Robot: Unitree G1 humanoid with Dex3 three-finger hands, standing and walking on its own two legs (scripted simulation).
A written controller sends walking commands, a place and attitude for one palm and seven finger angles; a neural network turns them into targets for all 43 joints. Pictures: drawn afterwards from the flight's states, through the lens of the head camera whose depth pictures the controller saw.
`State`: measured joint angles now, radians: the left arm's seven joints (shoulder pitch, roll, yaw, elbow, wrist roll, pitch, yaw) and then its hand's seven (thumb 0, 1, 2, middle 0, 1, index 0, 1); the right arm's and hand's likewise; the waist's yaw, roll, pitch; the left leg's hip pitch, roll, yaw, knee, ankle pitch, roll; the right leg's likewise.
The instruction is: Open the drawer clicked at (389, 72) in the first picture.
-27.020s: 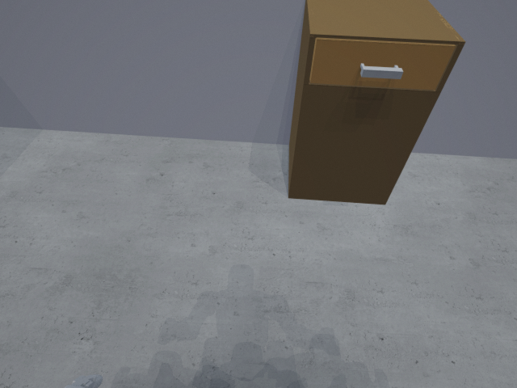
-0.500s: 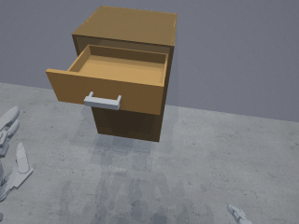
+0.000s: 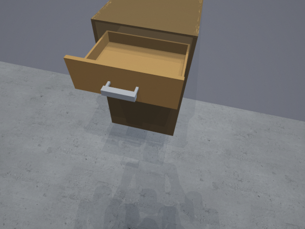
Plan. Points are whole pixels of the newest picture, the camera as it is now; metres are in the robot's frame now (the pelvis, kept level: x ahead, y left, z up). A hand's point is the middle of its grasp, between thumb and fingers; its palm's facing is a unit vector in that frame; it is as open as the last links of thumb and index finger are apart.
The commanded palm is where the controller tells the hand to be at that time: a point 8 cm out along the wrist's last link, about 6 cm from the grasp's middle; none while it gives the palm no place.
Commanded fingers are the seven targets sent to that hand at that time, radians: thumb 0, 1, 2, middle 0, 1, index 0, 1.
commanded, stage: let the arm hang, fingers relaxed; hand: left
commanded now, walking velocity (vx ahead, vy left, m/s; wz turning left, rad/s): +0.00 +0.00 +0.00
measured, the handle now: (120, 89) +0.59 +0.17 -0.03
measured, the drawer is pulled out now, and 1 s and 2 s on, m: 0.30 0.30 0.30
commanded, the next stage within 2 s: look to check the result in 0.64 s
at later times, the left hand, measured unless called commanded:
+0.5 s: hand out of the picture +0.01 +0.16 -0.17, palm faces +0.02 -0.98 -0.19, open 7.3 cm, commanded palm none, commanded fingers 0.00 0.90 0.90 -0.20 -0.30 -0.20 -0.30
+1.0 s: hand out of the picture +0.00 +0.15 -0.17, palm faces +0.02 -0.98 -0.18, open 7.4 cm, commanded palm none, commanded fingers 0.00 0.90 0.90 -0.20 -0.30 -0.20 -0.30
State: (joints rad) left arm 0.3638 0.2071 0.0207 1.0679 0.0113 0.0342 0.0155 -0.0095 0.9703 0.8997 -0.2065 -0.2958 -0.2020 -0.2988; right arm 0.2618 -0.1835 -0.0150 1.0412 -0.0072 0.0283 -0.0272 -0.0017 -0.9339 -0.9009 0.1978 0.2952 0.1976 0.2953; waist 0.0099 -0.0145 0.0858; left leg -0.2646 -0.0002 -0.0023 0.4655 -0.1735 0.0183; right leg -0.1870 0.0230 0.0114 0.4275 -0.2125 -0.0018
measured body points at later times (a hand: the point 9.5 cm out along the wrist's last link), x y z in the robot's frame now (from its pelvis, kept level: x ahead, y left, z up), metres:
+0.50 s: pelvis +0.00 +0.00 +0.00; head +0.01 -0.01 +0.45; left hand +0.01 +0.22 -0.16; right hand -0.02 -0.20 -0.17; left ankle +0.05 +0.11 -0.74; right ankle +0.01 -0.12 -0.74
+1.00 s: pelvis +0.01 -0.02 +0.00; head +0.04 -0.02 +0.45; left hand +0.00 +0.20 -0.16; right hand +0.00 -0.23 -0.16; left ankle +0.05 +0.11 -0.74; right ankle +0.01 -0.12 -0.74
